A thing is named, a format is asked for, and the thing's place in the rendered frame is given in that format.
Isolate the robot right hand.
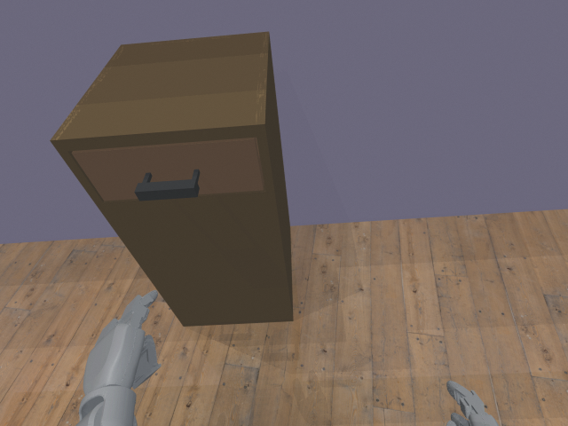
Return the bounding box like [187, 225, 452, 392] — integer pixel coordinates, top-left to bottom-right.
[446, 381, 499, 426]

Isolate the cabinet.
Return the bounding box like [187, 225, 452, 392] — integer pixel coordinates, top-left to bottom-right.
[50, 32, 293, 327]

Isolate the drawer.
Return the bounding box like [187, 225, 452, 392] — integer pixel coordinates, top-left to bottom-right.
[71, 138, 264, 201]

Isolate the robot left forearm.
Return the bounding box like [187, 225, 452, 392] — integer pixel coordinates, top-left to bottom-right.
[76, 385, 138, 426]

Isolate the robot left hand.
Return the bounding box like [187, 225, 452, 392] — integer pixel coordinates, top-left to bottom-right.
[83, 290, 162, 395]

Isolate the handle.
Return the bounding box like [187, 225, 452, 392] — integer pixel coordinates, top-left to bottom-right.
[134, 170, 200, 201]

